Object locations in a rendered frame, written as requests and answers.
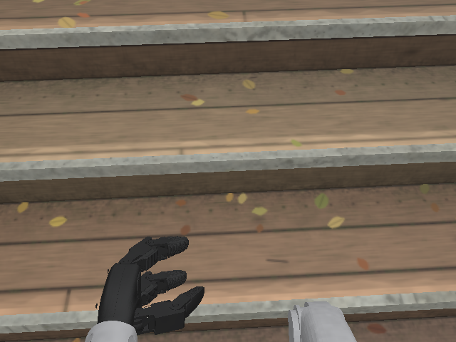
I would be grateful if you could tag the left robot hand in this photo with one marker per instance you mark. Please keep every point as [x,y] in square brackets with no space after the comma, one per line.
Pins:
[126,291]

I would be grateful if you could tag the left robot forearm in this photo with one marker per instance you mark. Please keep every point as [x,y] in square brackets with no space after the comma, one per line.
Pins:
[112,331]

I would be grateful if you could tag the right robot thigh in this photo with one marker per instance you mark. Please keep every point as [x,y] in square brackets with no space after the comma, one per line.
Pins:
[318,321]

